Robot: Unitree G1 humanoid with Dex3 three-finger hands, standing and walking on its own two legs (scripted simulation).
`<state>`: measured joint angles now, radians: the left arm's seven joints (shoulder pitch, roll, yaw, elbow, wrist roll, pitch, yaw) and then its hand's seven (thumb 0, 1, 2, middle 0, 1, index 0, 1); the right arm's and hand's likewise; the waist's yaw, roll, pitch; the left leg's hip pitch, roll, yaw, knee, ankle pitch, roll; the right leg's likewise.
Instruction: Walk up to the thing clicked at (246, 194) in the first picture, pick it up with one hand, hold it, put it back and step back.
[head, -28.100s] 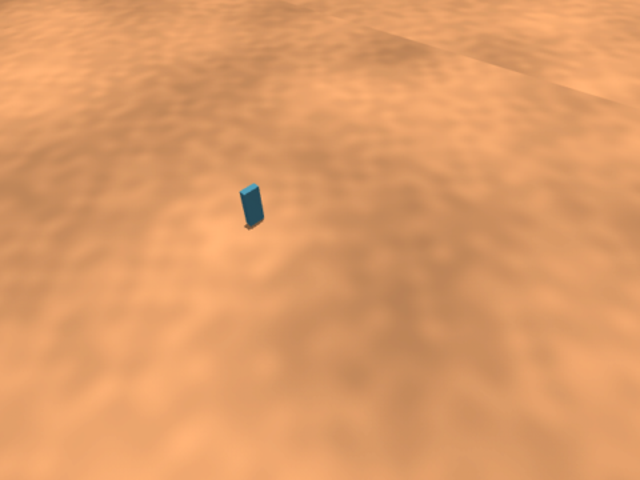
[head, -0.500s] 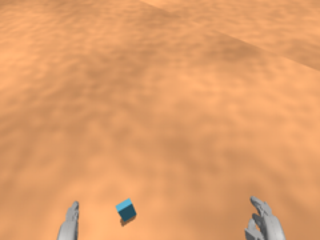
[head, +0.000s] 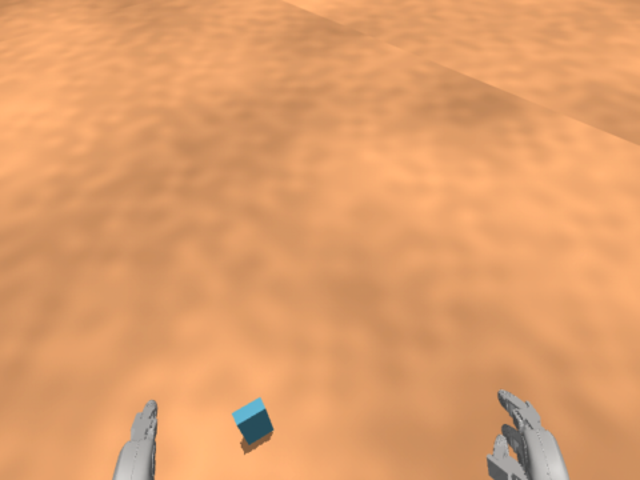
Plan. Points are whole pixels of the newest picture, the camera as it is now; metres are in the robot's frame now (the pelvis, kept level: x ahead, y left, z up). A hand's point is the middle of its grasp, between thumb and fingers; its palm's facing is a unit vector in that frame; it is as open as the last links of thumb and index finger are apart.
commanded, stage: home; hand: left
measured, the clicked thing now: (254, 422) +0.39 +0.20 -0.63
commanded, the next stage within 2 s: stand in 0.38 s
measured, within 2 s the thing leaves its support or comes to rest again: neither
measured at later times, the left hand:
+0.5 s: hand (186, 468) +0.18 +0.19 -0.06, palm faces +0.11 -0.95 -0.28, open 17.7 cm
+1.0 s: hand out of the picture +0.13 +0.22 -0.10, palm faces -0.02 -0.94 -0.34, open 8.5 cm
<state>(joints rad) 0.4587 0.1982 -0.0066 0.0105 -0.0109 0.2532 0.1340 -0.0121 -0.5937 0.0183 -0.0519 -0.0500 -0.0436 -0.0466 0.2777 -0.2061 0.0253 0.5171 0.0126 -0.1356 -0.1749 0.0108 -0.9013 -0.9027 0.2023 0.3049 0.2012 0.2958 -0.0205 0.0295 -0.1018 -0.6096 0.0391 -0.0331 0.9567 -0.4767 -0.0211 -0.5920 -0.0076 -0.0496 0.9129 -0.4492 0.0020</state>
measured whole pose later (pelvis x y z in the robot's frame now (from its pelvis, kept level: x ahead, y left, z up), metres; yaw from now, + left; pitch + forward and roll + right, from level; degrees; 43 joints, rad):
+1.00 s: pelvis +0.00 +0.00 +0.02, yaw +0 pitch +1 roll +1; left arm 0.23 0.31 0.01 0.65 0.05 0.03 0.02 0.00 0.68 0.85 -0.21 -0.30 -0.20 -0.30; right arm 0.19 -0.29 -0.02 0.82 -0.06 -0.02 -0.02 0.01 -0.90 -0.90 0.20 0.30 0.20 0.30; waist 0.01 -0.02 0.00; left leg -0.40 0.01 0.00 0.79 -0.40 -0.01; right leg -0.42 -0.04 -0.02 0.80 -0.41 0.00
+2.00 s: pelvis -0.01 +0.01 +0.06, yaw -1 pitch -3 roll +0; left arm 0.12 0.32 0.01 1.18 0.02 -0.01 0.01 0.00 0.90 0.90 -0.21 -0.30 -0.20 -0.30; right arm 0.14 -0.33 -0.01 1.16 -0.02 0.00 -0.01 0.00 -0.90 -0.90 0.20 0.30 0.20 0.30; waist 0.00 0.01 0.05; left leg -0.11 0.01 0.01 0.34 -0.17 -0.01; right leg -0.13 -0.03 -0.02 0.35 -0.17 0.02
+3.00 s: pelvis +0.01 +0.00 +0.06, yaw -1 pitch -3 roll +0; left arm 0.10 0.33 0.01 1.16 0.01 -0.02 0.00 0.00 0.90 0.90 -0.21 -0.30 -0.20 -0.30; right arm 0.11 -0.34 0.00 1.15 -0.01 -0.01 0.00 0.00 -0.90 -0.90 0.20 0.30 0.20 0.30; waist 0.00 0.00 0.04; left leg -0.08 0.01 0.02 0.31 -0.18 -0.01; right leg -0.10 -0.02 -0.01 0.32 -0.17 0.02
